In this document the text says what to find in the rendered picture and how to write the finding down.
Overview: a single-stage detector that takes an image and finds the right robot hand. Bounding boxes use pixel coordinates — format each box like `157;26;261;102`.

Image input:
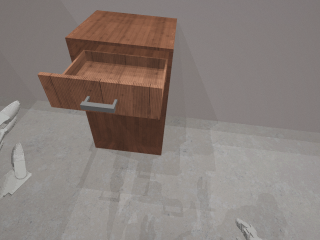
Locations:
235;218;262;240

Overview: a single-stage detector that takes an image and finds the cabinet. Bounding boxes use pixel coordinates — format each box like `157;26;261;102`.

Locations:
65;10;177;156

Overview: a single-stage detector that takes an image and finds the left robot hand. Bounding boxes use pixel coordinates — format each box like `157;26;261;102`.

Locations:
0;100;32;201

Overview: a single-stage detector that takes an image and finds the handle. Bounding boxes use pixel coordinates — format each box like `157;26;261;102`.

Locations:
80;96;118;113

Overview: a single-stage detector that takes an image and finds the drawer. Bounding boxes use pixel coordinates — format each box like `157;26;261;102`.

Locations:
37;50;168;120

